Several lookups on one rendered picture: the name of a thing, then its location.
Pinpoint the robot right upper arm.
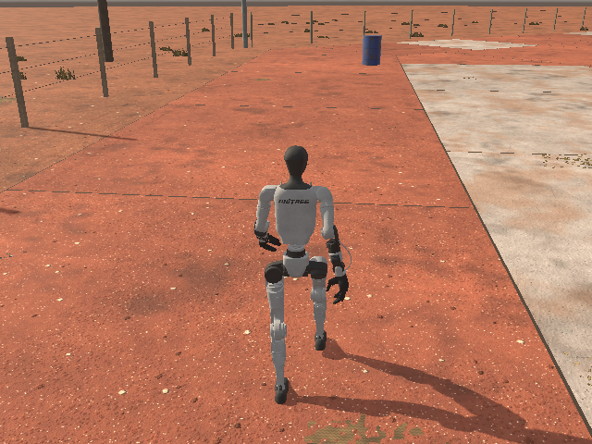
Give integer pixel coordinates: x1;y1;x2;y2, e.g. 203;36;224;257
314;186;335;240

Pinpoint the left robot hand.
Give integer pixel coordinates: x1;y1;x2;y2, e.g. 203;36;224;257
259;233;281;252

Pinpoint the left robot foot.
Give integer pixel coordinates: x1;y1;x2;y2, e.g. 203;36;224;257
275;377;289;404

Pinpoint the robot left forearm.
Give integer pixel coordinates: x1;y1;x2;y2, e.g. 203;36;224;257
254;219;268;242

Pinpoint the right robot hand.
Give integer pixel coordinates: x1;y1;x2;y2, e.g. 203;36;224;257
326;274;349;304

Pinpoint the humanoid robot torso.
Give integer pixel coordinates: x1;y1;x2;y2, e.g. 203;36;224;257
274;181;317;278

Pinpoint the robot left upper arm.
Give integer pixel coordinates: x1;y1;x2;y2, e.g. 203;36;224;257
254;185;277;233

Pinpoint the robot right forearm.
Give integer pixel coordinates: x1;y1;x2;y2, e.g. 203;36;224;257
326;225;346;277

